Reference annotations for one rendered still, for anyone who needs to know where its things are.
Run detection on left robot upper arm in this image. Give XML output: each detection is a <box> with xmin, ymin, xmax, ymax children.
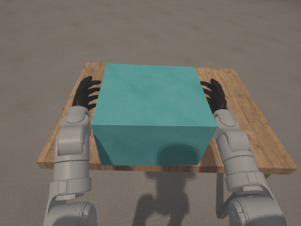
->
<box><xmin>44</xmin><ymin>202</ymin><xmax>98</xmax><ymax>226</ymax></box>

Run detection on left robot forearm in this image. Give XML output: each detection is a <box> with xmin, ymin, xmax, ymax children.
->
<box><xmin>42</xmin><ymin>105</ymin><xmax>92</xmax><ymax>226</ymax></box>

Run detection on carton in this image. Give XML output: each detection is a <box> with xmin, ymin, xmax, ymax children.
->
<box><xmin>91</xmin><ymin>63</ymin><xmax>217</xmax><ymax>166</ymax></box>

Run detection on robot left hand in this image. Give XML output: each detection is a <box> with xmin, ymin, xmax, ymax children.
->
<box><xmin>72</xmin><ymin>75</ymin><xmax>102</xmax><ymax>111</ymax></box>

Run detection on table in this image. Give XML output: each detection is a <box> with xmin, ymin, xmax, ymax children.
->
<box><xmin>36</xmin><ymin>62</ymin><xmax>297</xmax><ymax>219</ymax></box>

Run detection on robot right hand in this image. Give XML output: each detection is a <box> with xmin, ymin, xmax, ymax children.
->
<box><xmin>200</xmin><ymin>79</ymin><xmax>227</xmax><ymax>113</ymax></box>

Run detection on right robot upper arm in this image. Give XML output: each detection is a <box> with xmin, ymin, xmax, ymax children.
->
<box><xmin>228</xmin><ymin>196</ymin><xmax>286</xmax><ymax>226</ymax></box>

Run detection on right robot forearm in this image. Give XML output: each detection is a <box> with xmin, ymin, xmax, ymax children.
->
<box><xmin>212</xmin><ymin>109</ymin><xmax>287</xmax><ymax>226</ymax></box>

